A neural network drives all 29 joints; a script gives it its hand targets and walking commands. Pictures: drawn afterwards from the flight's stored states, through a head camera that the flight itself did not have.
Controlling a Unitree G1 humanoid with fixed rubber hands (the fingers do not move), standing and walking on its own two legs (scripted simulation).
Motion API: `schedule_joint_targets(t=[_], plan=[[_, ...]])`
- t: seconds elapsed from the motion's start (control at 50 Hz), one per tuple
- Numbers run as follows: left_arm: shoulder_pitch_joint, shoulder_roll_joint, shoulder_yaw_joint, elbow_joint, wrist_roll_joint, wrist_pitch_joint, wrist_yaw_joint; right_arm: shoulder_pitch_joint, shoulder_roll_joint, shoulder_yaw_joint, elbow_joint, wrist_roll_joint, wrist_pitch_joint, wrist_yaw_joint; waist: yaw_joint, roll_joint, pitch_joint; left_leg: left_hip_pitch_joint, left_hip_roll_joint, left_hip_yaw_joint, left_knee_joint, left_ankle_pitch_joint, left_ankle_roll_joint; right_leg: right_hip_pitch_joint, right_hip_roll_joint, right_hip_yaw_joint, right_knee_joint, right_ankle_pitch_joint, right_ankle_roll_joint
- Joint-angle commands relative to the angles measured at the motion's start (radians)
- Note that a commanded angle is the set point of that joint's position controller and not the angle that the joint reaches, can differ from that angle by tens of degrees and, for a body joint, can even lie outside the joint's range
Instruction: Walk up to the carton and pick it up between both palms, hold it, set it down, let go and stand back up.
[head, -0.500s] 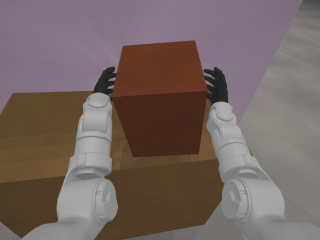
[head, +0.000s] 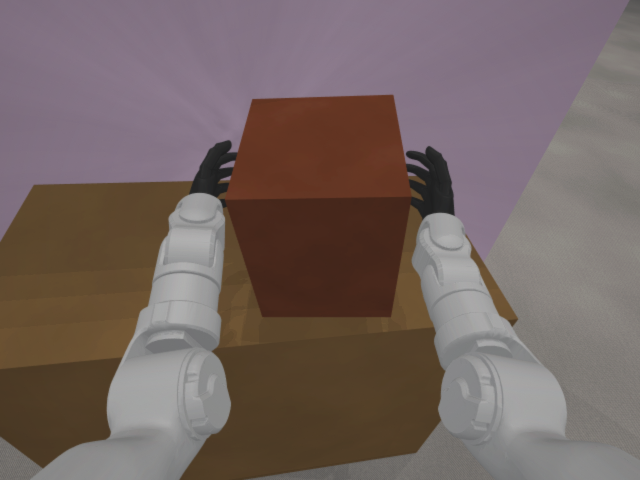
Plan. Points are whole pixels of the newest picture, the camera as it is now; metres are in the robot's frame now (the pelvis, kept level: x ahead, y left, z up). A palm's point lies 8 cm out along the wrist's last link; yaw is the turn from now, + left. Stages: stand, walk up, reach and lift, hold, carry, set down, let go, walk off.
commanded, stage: set down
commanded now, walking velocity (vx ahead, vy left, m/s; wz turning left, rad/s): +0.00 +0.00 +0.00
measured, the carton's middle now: (324, 212) +0.46 -0.01 +0.10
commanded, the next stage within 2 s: none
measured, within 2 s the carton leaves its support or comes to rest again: rests again in 1.52 s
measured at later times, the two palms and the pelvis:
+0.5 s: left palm (212, 203) +0.43 +0.14 +0.14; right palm (429, 219) +0.40 -0.15 +0.14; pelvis +0.01 +0.01 +0.00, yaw -1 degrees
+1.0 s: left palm (219, 206) +0.44 +0.14 +0.12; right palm (427, 229) +0.41 -0.15 +0.12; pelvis +0.01 +0.01 +0.00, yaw -1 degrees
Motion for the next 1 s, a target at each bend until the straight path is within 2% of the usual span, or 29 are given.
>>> schedule_joint_targets(t=[0.0,0.04,0.1,0.14,0.18,0.2,0.24,0.28,0.3,0.32,0.34,0.42,0.44,0.48,0.56,0.58,0.62,0.64,0.66,0.7,0.72,0.74,0.78,0.8,0.84,0.86,0.9,0.92,0.98], plan=[[-0.750,-0.510,-0.300,-0.153,-0.102,-0.127,-0.112,-0.691,0.457,0.262,-0.137,-0.018,-0.060,0.163,-0.019,0.126,-0.553,0.302,0.046,0.056,0.047,0.418,-0.063,0.010,-0.019,-0.085,0.019,0.515,0.091],[-0.712,-0.489,-0.269,-0.099,-0.078,-0.118,-0.120,-0.687,0.440,0.227,-0.108,-0.029,-0.047,0.162,-0.018,0.134,-0.512,0.263,0.039,0.055,0.035,0.360,-0.059,0.021,-0.023,-0.080,0.007,0.486,0.087],[-0.706,-0.484,-0.236,-0.092,-0.066,-0.109,-0.123,-0.669,0.422,0.199,-0.098,-0.043,-0.038,0.162,-0.019,0.132,-0.460,0.238,0.040,0.062,0.010,0.303,-0.054,0.028,-0.024,-0.091,0.002,0.432,0.086],[-0.709,-0.462,-0.217,-0.059,-0.064,-0.111,-0.125,-0.692,0.423,0.198,-0.113,-0.040,-0.031,0.162,-0.010,0.114,-0.461,0.214,0.036,0.063,-0.004,0.265,-0.044,0.056,-0.033,-0.077,0.002,0.450,0.101],[-0.697,-0.461,-0.209,-0.059,-0.062,-0.120,-0.123,-0.676,0.425,0.210,-0.122,-0.045,-0.033,0.160,0.004,0.122,-0.470,0.193,0.034,0.063,0.011,0.301,-0.044,0.067,-0.028,-0.079,0.021,0.486,0.104],[-0.709,-0.451,-0.208,-0.062,-0.067,-0.128,-0.121,-0.682,0.428,0.200,-0.130,-0.042,-0.039,0.162,-0.006,0.120,-0.492,0.201,0.035,0.059,0.014,0.321,-0.050,0.064,-0.026,-0.066,0.015,0.508,0.100],[-0.727,-0.472,-0.233,-0.060,-0.088,-0.153,-0.117,-0.707,0.445,0.218,-0.148,-0.046,-0.056,0.167,0.000,0.132,-0.553,0.231,0.040,0.061,0.034,0.376,-0.060,0.048,-0.023,-0.070,0.029,0.531,0.096],[-0.754,-0.476,-0.239,-0.080,-0.083,-0.169,-0.108,-0.702,0.435,0.193,-0.140,-0.063,-0.063,0.174,-0.004,0.175,-0.600,0.250,0.048,0.057,0.040,0.393,-0.068,0.009,-0.023,-0.078,0.024,0.516,0.091],[-0.762,-0.475,-0.231,-0.085,-0.086,-0.175,-0.105,-0.705,0.440,0.177,-0.140,-0.079,-0.065,0.181,-0.008,0.165,-0.592,0.252,0.053,0.056,0.045,0.392,-0.073,-0.009,-0.017,-0.087,0.016,0.485,0.085],[-0.762,-0.473,-0.231,-0.070,-0.080,-0.176,-0.103,-0.690,0.446,0.171,-0.116,-0.092,-0.061,0.181,-0.007,0.184,-0.588,0.260,0.052,0.059,0.041,0.379,-0.073,-0.013,-0.026,-0.081,0.014,0.469,0.087],[-0.750,-0.460,-0.213,-0.071,-0.078,-0.178,-0.103,-0.684,0.452,0.163,-0.115,-0.090,-0.056,0.188,0.001,0.166,-0.577,0.255,0.056,0.062,0.044,0.388,-0.067,-0.020,-0.020,-0.080,0.009,0.473,0.084],[-0.760,-0.462,-0.201,-0.031,-0.073,-0.188,-0.095,-0.691,0.458,0.150,-0.110,-0.115,-0.059,0.198,0.008,0.159,-0.605,0.238,0.053,0.066,0.046,0.388,-0.066,-0.012,-0.025,-0.083,0.026,0.487,0.090],[-0.735,-0.455,-0.189,-0.010,-0.074,-0.184,-0.101,-0.681,0.460,0.152,-0.117,-0.114,-0.056,0.198,0.006,0.132,-0.578,0.235,0.053,0.067,0.045,0.394,-0.060,-0.015,-0.027,-0.084,0.023,0.487,0.087],[-0.719,-0.438,-0.172,0.006,-0.062,-0.183,-0.104,-0.672,0.458,0.149,-0.103,-0.122,-0.049,0.198,0.018,0.122,-0.575,0.224,0.055,0.065,0.043,0.405,-0.056,-0.006,-0.029,-0.076,0.032,0.510,0.098],[-0.739,-0.418,-0.139,0.039,-0.070,-0.192,-0.105,-0.684,0.450,0.119,-0.141,-0.143,-0.044,0.203,0.015,0.099,-0.567,0.168,0.051,0.073,0.029,0.319,-0.051,0.004,-0.036,-0.074,0.039,0.499,0.102],[-0.742,-0.417,-0.138,0.043,-0.066,-0.194,-0.105,-0.683,0.460,0.109,-0.116,-0.151,-0.040,0.202,0.018,0.113,-0.564,0.164,0.051,0.076,0.027,0.312,-0.051,0.001,-0.033,-0.070,0.043,0.494,0.101],[-0.750,-0.426,-0.155,0.048,-0.074,-0.203,-0.105,-0.657,0.449,0.086,-0.107,-0.167,-0.040,0.202,0.001,0.140,-0.595,0.188,0.056,0.068,0.033,0.338,-0.062,-0.013,-0.029,-0.075,0.034,0.477,0.093],[-0.768,-0.427,-0.152,0.045,-0.073,-0.210,-0.103,-0.666,0.461,0.079,-0.109,-0.180,-0.039,0.207,-0.008,0.132,-0.601,0.195,0.056,0.069,0.043,0.348,-0.063,-0.028,-0.029,-0.080,0.031,0.477,0.093],[-0.759,-0.437,-0.153,0.053,-0.067,-0.216,-0.101,-0.676,0.451,0.080,-0.119,-0.180,-0.044,0.208,0.002,0.154,-0.604,0.229,0.062,0.061,0.057,0.406,-0.068,-0.054,-0.028,-0.085,0.039,0.490,0.094],[-0.762,-0.433,-0.154,0.061,-0.075,-0.225,-0.098,-0.681,0.468,0.090,-0.126,-0.179,-0.046,0.212,0.005,0.144,-0.656,0.258,0.061,0.061,0.071,0.430,-0.067,-0.085,-0.028,-0.086,0.038,0.501,0.094],[-0.754,-0.427,-0.149,0.076,-0.076,-0.226,-0.099,-0.669,0.460,0.082,-0.122,-0.186,-0.047,0.212,-0.009,0.132,-0.636,0.257,0.061,0.061,0.079,0.439,-0.066,-0.103,-0.020,-0.088,0.037,0.500,0.094],[-0.739,-0.422,-0.142,0.079,-0.073,-0.229,-0.097,-0.662,0.461,0.073,-0.119,-0.187,-0.050,0.214,0.000,0.129,-0.641,0.258,0.069,0.052,0.076,0.458,-0.070,-0.102,-0.017,-0.086,0.039,0.504,0.095],[-0.756,-0.437,-0.142,0.087,-0.073,-0.231,-0.101,-0.667,0.464,0.061,-0.114,-0.198,-0.047,0.218,-0.004,0.157,-0.631,0.228,0.065,0.061,0.075,0.423,-0.070,-0.091,-0.027,-0.078,0.034,0.487,0.081],[-0.759,-0.427,-0.133,0.079,-0.068,-0.234,-0.100,-0.662,0.459,0.062,-0.110,-0.206,-0.046,0.222,0.004,0.152,-0.618,0.225,0.060,0.069,0.077,0.414,-0.068,-0.096,-0.024,-0.088,0.039,0.486,0.085],[-0.764,-0.423,-0.150,0.066,-0.068,-0.238,-0.097,-0.650,0.453,0.042,-0.106,-0.210,-0.048,0.223,-0.015,0.175,-0.663,0.243,0.063,0.057,0.084,0.451,-0.074,-0.106,-0.017,-0.083,0.047,0.491,0.085],[-0.767,-0.430,-0.150,0.067,-0.082,-0.248,-0.093,-0.646,0.460,0.056,-0.104,-0.209,-0.054,0.224,-0.004,0.161,-0.693,0.268,0.071,0.057,0.095,0.486,-0.075,-0.119,-0.016,-0.083,0.047,0.498,0.086],[-0.751,-0.437,-0.131,0.109,-0.070,-0.251,-0.091,-0.668,0.477,0.051,-0.095,-0.212,-0.055,0.225,0.005,0.174,-0.669,0.272,0.074,0.061,0.107,0.506,-0.077,-0.139,-0.025,-0.082,0.041,0.503,0.082],[-0.760,-0.430,-0.131,0.112,-0.064,-0.249,-0.093,-0.649,0.477,0.049,-0.095,-0.223,-0.054,0.223,-0.005,0.166,-0.660,0.243,0.065,0.062,0.103,0.487,-0.071,-0.122,-0.024,-0.083,0.050,0.514,0.082],[-0.740,-0.419,-0.112,0.147,-0.061,-0.252,-0.098,-0.665,0.491,0.054,-0.127,-0.235,-0.055,0.222,0.006,0.136,-0.657,0.200,0.063,0.071,0.091,0.447,-0.070,-0.092,-0.031,-0.073,0.058,0.524,0.097]])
